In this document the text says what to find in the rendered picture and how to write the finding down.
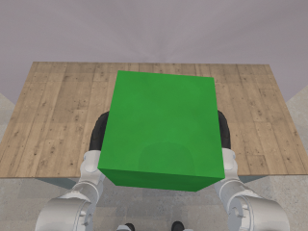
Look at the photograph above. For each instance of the robot right foot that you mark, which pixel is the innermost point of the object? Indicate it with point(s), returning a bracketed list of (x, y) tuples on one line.
[(177, 226)]

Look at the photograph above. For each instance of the right robot upper arm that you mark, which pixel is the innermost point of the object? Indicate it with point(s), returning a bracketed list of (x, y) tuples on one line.
[(250, 213)]

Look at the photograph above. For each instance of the robot right forearm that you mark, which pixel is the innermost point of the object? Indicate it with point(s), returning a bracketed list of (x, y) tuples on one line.
[(231, 185)]

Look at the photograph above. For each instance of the robot right hand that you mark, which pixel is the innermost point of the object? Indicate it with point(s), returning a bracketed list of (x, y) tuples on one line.
[(224, 131)]

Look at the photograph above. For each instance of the left robot upper arm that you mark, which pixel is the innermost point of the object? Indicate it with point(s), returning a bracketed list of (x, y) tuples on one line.
[(66, 214)]

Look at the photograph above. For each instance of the robot left forearm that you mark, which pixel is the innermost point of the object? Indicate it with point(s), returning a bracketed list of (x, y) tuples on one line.
[(90, 185)]

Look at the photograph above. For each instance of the table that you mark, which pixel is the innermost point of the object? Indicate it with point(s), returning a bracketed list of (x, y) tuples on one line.
[(51, 125)]

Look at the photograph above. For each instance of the robot left hand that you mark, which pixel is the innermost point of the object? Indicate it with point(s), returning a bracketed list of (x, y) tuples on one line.
[(98, 132)]

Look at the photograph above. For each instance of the carton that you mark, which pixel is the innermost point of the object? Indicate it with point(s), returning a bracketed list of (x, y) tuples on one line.
[(162, 133)]

